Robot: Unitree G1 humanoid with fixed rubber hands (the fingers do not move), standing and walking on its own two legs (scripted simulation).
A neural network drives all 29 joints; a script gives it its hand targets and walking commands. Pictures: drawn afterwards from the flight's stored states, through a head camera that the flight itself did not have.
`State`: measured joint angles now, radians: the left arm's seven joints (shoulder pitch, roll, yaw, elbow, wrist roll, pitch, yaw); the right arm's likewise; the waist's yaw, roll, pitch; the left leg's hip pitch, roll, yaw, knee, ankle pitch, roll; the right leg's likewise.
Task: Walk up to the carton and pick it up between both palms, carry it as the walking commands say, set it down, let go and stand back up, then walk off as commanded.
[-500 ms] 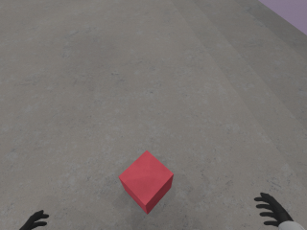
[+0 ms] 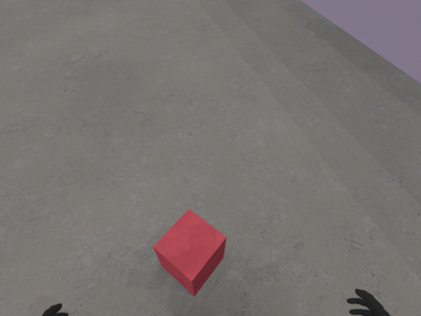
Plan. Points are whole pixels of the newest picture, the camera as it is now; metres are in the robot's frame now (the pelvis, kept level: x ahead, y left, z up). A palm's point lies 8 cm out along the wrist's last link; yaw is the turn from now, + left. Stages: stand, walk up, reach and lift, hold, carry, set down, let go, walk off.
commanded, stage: walk up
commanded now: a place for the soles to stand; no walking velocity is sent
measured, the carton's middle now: (191, 252) +0.46 +0.07 -0.65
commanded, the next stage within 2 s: none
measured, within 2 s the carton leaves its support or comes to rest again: neither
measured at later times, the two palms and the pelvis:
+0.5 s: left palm out of the picture +0.03 +0.30 -0.09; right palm out of the picture +0.08 -0.34 -0.09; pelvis -0.02 -0.02 +0.01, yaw +3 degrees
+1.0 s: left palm out of the picture +0.10 +0.29 -0.09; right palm out of the picture +0.14 -0.33 -0.10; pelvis +0.02 -0.03 +0.01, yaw +3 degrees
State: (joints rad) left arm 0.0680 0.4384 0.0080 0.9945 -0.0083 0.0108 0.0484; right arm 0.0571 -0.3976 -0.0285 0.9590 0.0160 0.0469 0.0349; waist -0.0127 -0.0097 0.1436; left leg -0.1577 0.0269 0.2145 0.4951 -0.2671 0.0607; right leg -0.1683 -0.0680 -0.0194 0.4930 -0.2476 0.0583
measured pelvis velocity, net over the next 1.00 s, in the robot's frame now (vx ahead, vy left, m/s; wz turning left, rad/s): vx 0.02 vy -0.03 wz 0.05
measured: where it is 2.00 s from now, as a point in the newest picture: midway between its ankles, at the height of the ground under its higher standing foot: outside the picture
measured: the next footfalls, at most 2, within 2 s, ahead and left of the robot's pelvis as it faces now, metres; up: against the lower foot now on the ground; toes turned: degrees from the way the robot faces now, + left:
right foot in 1.92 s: +0.17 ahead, -0.28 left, +0.00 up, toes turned +15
